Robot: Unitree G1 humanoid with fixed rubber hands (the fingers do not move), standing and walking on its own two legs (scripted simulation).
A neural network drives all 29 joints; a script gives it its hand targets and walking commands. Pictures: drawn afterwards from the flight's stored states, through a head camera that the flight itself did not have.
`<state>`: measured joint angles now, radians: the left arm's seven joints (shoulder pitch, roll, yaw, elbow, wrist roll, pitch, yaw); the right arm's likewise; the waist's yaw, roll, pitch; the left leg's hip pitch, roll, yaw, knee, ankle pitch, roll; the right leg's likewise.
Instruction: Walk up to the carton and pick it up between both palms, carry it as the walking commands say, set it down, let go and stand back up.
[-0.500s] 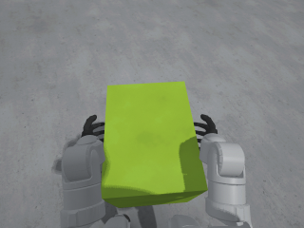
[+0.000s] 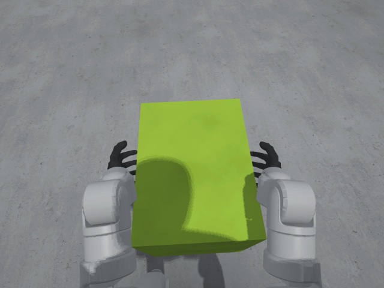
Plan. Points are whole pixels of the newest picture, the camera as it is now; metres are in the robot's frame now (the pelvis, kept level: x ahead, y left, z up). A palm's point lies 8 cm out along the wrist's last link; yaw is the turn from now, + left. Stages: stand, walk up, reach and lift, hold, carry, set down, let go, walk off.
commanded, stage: carry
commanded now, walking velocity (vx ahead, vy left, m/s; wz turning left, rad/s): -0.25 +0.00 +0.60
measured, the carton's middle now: (194, 182) +0.34 +0.00 -0.02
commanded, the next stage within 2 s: none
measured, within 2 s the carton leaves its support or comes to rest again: neither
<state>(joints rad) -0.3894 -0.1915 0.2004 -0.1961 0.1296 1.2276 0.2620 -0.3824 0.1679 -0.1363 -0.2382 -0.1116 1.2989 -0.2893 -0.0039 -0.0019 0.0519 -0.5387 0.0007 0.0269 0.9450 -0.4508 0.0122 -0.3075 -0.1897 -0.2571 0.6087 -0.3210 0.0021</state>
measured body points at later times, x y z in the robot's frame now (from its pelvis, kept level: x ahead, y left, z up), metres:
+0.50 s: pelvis -0.13 +0.03 -0.01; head -0.07 +0.05 +0.43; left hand +0.15 +0.24 +0.04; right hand +0.20 -0.05 +0.05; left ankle +0.02 +0.14 -0.73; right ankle -0.18 -0.08 -0.73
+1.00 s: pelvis -0.23 +0.08 -0.02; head -0.18 +0.12 +0.43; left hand -0.03 +0.37 +0.03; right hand +0.11 +0.11 +0.03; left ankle -0.21 +0.19 -0.73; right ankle -0.19 -0.07 -0.68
